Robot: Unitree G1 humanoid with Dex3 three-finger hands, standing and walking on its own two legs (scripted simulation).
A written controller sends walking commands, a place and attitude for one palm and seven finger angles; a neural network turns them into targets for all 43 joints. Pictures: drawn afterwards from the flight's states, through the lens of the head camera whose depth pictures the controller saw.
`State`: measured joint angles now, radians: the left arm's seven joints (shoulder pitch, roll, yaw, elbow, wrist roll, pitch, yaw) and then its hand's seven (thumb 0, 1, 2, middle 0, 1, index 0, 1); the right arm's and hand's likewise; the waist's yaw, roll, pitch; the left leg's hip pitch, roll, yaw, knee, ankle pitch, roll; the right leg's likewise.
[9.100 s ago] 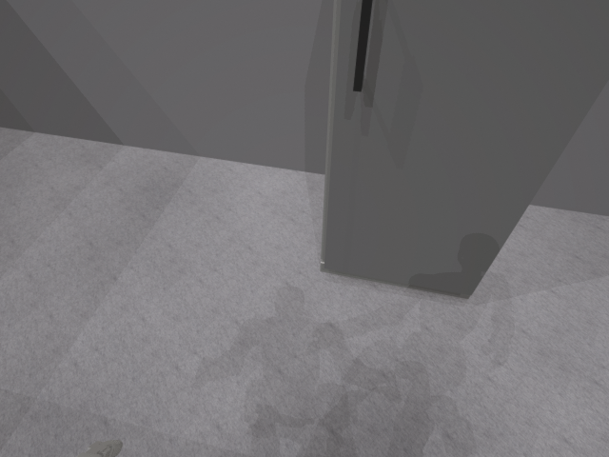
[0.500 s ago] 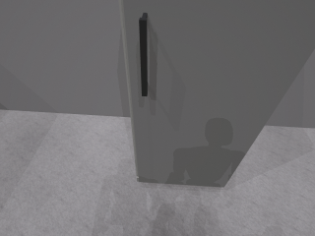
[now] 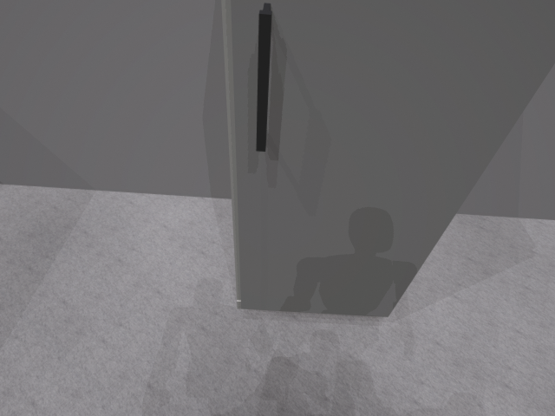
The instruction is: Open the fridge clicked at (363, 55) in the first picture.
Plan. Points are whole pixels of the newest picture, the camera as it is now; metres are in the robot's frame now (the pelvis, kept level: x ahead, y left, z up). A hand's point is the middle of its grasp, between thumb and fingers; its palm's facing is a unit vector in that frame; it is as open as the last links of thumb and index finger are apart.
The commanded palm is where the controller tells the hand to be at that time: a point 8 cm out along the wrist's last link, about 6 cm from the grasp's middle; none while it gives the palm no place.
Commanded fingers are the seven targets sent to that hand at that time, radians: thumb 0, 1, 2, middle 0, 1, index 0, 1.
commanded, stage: look again from close up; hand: left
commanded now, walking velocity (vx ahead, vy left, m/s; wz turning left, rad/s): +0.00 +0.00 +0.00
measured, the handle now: (263, 84) +0.58 +0.07 +0.21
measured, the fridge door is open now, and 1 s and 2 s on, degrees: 0 0 0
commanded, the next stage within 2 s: shuffle to correct the standing spot in 0.76 s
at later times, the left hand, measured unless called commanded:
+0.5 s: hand out of the picture +0.01 +0.25 -0.16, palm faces -0.10 -0.95 -0.30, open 7.4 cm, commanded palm none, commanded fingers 0.00 0.90 0.90 -0.20 -0.30 -0.20 -0.30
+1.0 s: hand out of the picture -0.04 +0.19 -0.15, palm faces -0.05 -0.97 -0.22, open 7.4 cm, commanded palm none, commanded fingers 0.00 0.90 0.90 -0.20 -0.30 -0.20 -0.30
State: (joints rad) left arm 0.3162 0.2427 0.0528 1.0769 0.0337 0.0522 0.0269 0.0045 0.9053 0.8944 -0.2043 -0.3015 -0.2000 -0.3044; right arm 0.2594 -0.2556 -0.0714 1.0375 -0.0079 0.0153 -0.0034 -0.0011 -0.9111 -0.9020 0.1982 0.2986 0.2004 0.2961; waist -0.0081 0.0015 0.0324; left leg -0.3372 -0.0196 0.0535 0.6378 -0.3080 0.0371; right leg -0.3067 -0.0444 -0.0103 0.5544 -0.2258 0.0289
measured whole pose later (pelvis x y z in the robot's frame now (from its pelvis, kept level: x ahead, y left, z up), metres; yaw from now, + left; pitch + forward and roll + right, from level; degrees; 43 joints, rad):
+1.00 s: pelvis +0.00 +0.00 +0.02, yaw -3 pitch +1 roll +1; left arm 0.37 0.17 0.00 1.12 0.02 0.00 0.03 0.00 0.91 0.89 -0.20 -0.30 -0.20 -0.30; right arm 0.20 -0.18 -0.01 1.12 -0.01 0.02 -0.01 0.00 -0.91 -0.90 0.20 0.30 0.20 0.30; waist 0.00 -0.01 0.02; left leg -0.24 -0.09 0.08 0.26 -0.05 0.08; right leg -0.08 -0.03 -0.03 0.37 -0.31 0.01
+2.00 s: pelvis +0.11 -0.08 +0.00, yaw +3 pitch -1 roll -1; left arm 0.16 0.19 0.06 1.00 0.03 0.06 0.04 0.00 0.91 0.89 -0.20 -0.30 -0.20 -0.30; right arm 0.14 -0.20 -0.05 0.96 -0.02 0.02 -0.02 0.00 -0.92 -0.90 0.19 0.30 0.20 0.30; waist 0.02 -0.06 0.11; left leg -0.30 -0.01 0.11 0.60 -0.29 0.07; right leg -0.36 -0.07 -0.03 0.83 -0.48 0.04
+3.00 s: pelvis +0.05 -0.10 +0.01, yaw +5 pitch -3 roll -1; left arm 0.29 0.29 0.00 0.99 0.02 0.00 0.02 0.00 0.91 0.89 -0.20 -0.30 -0.20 -0.30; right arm 0.31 -0.26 -0.01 1.04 -0.01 0.01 0.01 0.00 -0.91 -0.90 0.20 0.30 0.20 0.30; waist -0.02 -0.01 -0.01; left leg -0.30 0.01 0.07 0.46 -0.12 0.04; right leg -0.19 0.01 -0.06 0.47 -0.23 -0.01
